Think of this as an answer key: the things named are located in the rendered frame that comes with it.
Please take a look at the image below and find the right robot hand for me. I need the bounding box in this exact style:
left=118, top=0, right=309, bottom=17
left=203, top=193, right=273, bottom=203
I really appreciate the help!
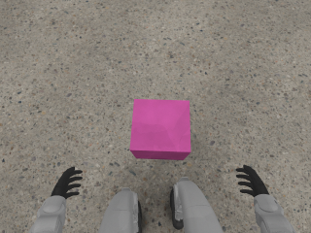
left=236, top=164, right=270, bottom=198

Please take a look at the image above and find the right robot forearm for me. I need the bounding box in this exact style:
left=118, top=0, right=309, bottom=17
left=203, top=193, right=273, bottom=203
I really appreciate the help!
left=254, top=194, right=296, bottom=233

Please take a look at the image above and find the robot right foot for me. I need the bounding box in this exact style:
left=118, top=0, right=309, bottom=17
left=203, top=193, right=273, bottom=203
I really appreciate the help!
left=170, top=188, right=184, bottom=230

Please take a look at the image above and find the left robot forearm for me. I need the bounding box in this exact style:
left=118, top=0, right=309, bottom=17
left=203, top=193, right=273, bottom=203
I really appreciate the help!
left=28, top=195, right=67, bottom=233

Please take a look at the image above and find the left robot hand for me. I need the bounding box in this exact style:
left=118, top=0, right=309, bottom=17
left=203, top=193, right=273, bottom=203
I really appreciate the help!
left=51, top=166, right=83, bottom=199

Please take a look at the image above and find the carton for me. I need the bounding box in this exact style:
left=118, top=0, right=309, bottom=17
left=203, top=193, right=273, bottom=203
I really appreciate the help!
left=129, top=99, right=191, bottom=160

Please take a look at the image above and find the left robot shin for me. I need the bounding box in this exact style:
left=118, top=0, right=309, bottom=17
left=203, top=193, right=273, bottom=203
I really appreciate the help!
left=121, top=187, right=139, bottom=233

